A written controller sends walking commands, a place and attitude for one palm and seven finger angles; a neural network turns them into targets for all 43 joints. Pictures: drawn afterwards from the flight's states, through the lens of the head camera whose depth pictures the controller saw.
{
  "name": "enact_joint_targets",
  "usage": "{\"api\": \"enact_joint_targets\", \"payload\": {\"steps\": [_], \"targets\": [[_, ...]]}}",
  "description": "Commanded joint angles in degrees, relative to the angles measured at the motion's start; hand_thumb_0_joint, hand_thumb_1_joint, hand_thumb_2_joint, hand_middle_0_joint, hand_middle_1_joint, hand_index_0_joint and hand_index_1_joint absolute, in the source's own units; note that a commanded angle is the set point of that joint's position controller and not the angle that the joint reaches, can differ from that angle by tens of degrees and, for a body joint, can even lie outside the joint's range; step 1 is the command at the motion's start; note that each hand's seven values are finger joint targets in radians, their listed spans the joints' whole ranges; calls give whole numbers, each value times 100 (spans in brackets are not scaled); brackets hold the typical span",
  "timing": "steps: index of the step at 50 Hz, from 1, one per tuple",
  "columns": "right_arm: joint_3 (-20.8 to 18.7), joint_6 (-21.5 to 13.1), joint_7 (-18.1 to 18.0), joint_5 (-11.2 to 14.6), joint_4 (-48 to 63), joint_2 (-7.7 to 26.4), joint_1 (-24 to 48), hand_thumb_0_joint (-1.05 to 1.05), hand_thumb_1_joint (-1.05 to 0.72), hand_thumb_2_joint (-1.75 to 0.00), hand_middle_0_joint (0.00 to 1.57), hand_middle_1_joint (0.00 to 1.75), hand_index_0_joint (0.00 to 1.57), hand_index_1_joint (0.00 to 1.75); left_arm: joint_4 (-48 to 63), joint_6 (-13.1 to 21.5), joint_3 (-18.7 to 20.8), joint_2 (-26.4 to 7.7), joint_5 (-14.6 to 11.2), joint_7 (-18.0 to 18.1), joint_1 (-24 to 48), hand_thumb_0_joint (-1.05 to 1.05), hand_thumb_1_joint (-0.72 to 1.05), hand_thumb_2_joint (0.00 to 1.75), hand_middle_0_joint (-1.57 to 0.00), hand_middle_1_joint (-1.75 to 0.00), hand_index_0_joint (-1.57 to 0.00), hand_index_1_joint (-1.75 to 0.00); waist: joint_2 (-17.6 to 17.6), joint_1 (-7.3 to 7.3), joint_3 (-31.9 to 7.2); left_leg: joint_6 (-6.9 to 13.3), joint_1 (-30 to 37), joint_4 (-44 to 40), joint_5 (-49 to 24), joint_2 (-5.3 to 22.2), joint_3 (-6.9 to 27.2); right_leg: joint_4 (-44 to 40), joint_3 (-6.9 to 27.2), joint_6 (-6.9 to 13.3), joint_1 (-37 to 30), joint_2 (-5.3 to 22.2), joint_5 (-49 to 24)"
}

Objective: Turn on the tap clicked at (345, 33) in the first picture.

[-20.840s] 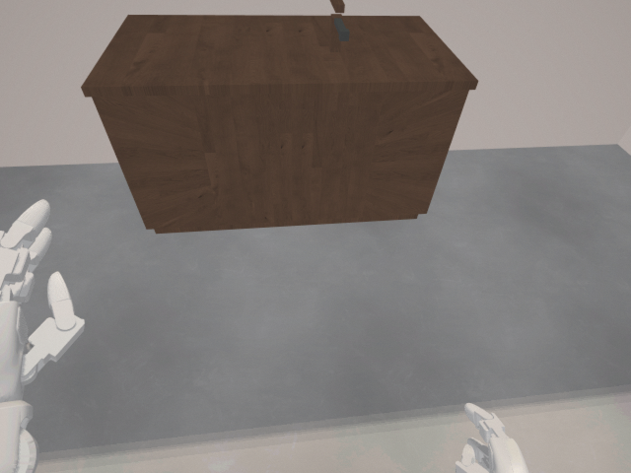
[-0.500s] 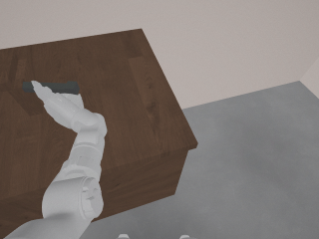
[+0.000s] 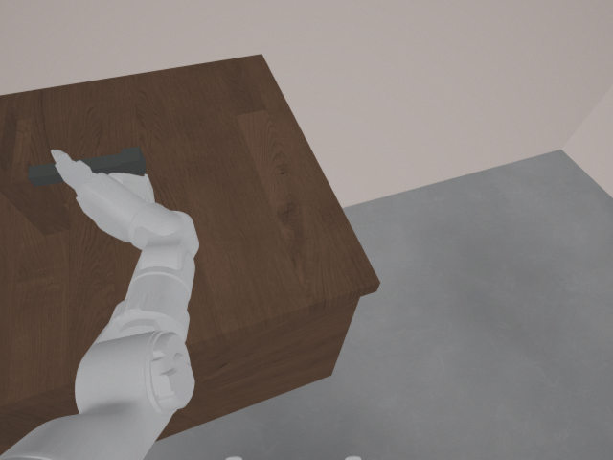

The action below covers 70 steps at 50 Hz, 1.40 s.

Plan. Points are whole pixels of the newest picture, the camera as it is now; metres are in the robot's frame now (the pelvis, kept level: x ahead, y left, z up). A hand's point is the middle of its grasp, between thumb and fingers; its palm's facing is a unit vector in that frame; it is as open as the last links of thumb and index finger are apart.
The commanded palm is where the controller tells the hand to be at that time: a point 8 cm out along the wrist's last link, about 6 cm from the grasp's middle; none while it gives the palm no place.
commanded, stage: lift the hand up off the lever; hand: left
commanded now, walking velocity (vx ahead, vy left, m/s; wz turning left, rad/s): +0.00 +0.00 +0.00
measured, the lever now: (133, 162) +0.51 +0.22 +0.08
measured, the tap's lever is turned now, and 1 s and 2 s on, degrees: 84 84 84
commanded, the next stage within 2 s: none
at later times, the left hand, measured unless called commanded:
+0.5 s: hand (130, 190) +0.44 +0.20 +0.10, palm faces +0.80 -0.59 -0.10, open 7.8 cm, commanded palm +0.39 +0.21 +0.11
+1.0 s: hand (125, 181) +0.44 +0.20 +0.12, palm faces +0.82 -0.56 -0.10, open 7.8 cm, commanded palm +0.38 +0.21 +0.13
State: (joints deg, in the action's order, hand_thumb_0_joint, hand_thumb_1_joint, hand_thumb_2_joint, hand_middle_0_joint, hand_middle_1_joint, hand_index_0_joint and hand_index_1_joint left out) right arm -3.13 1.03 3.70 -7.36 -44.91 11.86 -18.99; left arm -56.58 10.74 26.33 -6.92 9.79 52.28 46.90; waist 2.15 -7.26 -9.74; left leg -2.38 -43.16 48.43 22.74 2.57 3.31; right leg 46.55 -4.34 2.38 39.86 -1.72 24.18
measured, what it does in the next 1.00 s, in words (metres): stands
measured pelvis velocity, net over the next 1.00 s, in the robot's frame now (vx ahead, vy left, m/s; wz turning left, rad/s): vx -0.01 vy -0.01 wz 0.01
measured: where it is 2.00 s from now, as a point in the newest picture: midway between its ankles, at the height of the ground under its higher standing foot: outside the picture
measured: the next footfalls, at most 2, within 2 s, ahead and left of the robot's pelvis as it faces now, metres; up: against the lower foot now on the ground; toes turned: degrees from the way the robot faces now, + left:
none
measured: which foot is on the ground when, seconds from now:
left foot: down 0.00-1.00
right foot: down 0.00-1.00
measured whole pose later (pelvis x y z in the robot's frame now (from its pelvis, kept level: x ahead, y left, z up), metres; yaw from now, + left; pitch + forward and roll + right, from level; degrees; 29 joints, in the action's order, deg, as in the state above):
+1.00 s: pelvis -0.01 -0.01 +0.01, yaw +1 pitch +11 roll -1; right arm -3.1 0.3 2.1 -6.0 -46.1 11.9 -16.3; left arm -45.8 1.7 22.9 -3.8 7.9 51.5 41.7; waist 2.0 -4.9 -8.3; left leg -2.7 -34.1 42.8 20.0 2.5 3.7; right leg 41.3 -4.7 2.7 30.8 -1.7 21.8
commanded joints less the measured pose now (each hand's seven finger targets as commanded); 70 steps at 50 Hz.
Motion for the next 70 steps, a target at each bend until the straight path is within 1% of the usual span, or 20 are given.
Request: {"api": "enact_joint_targets", "payload": {"steps": [1, 7, 11, 13, 15, 21, 28, 32, 33, 36, 43, 47, 48, 51, 58, 62, 63, 67, 68, 70], "targets": [[-278, -129, 1, 35, 493, 852, -415, 0, -90, -90, 20, 30, 20, 30, 1365, 168, -159, -977, 134, 2, 2134, 0, 90, 90, -15, -15, -15, -15, -134, 75, -2156, 307, 1394, -307, -2405, -244, -350, -640, 61, -173, -1516, 61, -2845], [-306, -190, 56, 29, 460, 813, -286, 0, -90, -90, 20, 30, 20, 30, 1785, 80, -545, -498, 144, -5, 2090, 0, 90, 90, -15, -15, -15, -15, -35, 53, -1964, 253, 1725, -374, -2583, -182, -279, -677, -30, -129, -1297, 10, -2613], [-302, -208, 57, 43, 474, 782, -161, 0, -90, -90, 20, 30, 20, 30, 2014, 10, -695, -348, 121, -41, 1936, 0, 90, 90, -15, -15, -15, -15, 110, 112, -1918, 224, 1856, -424, -2637, -187, -284, -711, -25, -98, -1341, 11, -2562], [-309, -189, 14, 41, 428, 815, -139, 0, -90, -90, 20, 30, 20, 30, 2101, -41, -467, -609, 114, -31, 1863, 0, 90, 90, -15, -15, -15, -15, 67, 160, -1950, 210, 1886, -447, -2694, -180, -250, -707, -29, -94, -1444, 22, -2625], [-300, -197, 34, 74, 505, 765, -62, 0, -90, -90, 20, 30, 20, 30, 2401, -83, -716, -344, 65, -52, 1871, 0, 90, 90, -15, -15, -15, -15, 173, 189, -2056, 173, 2032, -471, -2864, -175, -256, -705, -37, -80, -1508, 31, -2691], [-268, -203, 1, 108, 493, 742, 163, 0, -90, -90, 20, 30, 20, 30, 2279, -343, -1052, 9, 13, -98, 1837, 0, 90, 90, -15, -15, -15, -15, -145, 126, -1613, 188, 1944, -576, -2508, -184, -250, -853, -57, -92, -1435, 33, -2436], [-230, -231, -113, 92, 389, 745, 295, 0, -90, -90, 20, 30, 20, 30, 2191, -378, -600, -547, 111, 24, 2273, 0, 90, 90, -15, -15, -15, -15, -15, 198, -1651, 206, 1836, -672, -2028, -240, -224, -925, -8, -87, -1444, 62, -2053], [-224, -229, -87, 85, 474, 687, 281, 0, -90, -90, 20, 30, 20, 30, 2316, -391, -832, -314, 153, 15, 2187, 0, 90, 90, -15, -15, -15, -15, 25, 212, -1985, 186, 1932, -589, -2343, -242, -270, -828, -3, -84, -1584, 76, -2401], [-240, -216, -111, 84, 431, 724, 277, 0, -90, -90, 20, 30, 20, 30, 2113, -454, -620, -501, 156, 14, 1984, 0, 90, 90, -15, -15, -15, -15, 13, 252, -1882, 195, 1871, -604, -2254, -251, -262, -865, 5, -87, -1564, 66, -2326], [-208, -211, -140, 134, 498, 730, 313, 0, -90, -90, 20, 30, 20, 30, 1976, -591, -844, -288, 33, -58, 2147, 0, 90, 90, -15, -15, -15, -15, -267, 143, -1629, 245, 1731, -696, -2004, -260, -317, -1009, 38, -135, -1630, 98, -2277], [-222, -251, -195, 142, 455, 756, 327, 0, -90, -90, 20, 30, 20, 30, 2242, -569, -483, -729, 19, -45, 2090, 0, 90, 90, -15, -15, -15, -15, -215, 267, -1676, 273, 1744, -792, -1922, -276, -320, -1116, 89, -145, -1851, 100, -2300], [-212, -308, -169, 142, 489, 732, 335, 0, -90, -90, 20, 30, 20, 30, 2385, -564, -726, -521, 51, -51, 2167, 0, 90, 90, -15, -15, -15, -15, -167, 214, -1692, 289, 1805, -805, -1890, -285, -374, -1155, 101, -152, -1864, 111, -2292], [-234, -292, -200, 147, 455, 763, 320, 0, -90, -90, 20, 30, 20, 30, 2268, -601, -444, -810, 46, -60, 1928, 0, 90, 90, -15, -15, -15, -15, -222, 302, -1633, 291, 1740, -841, -1843, -287, -354, -1184, 101, -145, -1942, 103, -2246], [-214, -312, -210, 198, 516, 737, 390, 0, -90, -90, 20, 30, 20, 30, 2426, -648, -751, -510, -69, -142, 2040, 0, 90, 90, -15, -15, -15, -15, -219, 243, -1587, 289, 1799, -912, -1814, -295, -389, -1252, 128, -160, -2002, 126, -2265], [-208, -344, -259, 207, 425, 764, 441, 0, -90, -90, 20, 30, 20, 30, 2328, -748, -600, -706, -76, -158, 2057, 0, 90, 90, -15, -15, -15, -15, -144, 287, -1363, 290, 1891, -1038, -1729, -286, -366, -1353, 108, -139, -1936, 110, -2037], [-189, -379, -240, 205, 472, 725, 477, 0, -90, -90, 20, 30, 20, 30, 2395, -773, -830, -439, -99, -149, 2211, 0, 90, 90, -15, -15, -15, -15, -286, 251, -1440, 291, 1962, -1042, -1781, -292, -389, -1354, 105, -156, -1943, 117, -2100], [-199, -364, -262, 200, 442, 761, 474, 0, -90, -90, 20, 30, 20, 30, 2367, -786, -593, -695, -71, -136, 2121, 0, 90, 90, -15, -15, -15, -15, -221, 318, -1453, 286, 1973, -1070, -1813, -295, -366, -1347, 91, -142, -1990, 113, -2107], [-183, -375, -235, 205, 493, 712, 502, 0, -90, -90, 20, 30, 20, 30, 2539, -836, -887, -369, -84, -140, 2275, 0, 90, 90, -15, -15, -15, -15, -150, 288, -1588, 266, 2129, -1064, -2024, -279, -388, -1296, 72, -131, -2010, 111, -2292], [-210, -357, -251, 205, 460, 742, 502, 0, -90, -90, 20, 30, 20, 30, 2457, -879, -661, -584, -70, -129, 2091, 0, 90, 90, -15, -15, -15, -15, -181, 342, -1549, 257, 2133, -1074, -2067, -265, -350, -1297, 48, -115, -2026, 97, -2277], [-186, -358, -223, 221, 504, 706, 547, 0, -90, -90, 20, 30, 20, 30, 2561, -929, -975, -259, -96, -139, 2244, 0, 90, 90, -15, -15, -15, -15, -169, 279, -1551, 248, 2210, -1072, -2099, -263, -367, -1295, 38, -120, -1969, 102, -2287]]}}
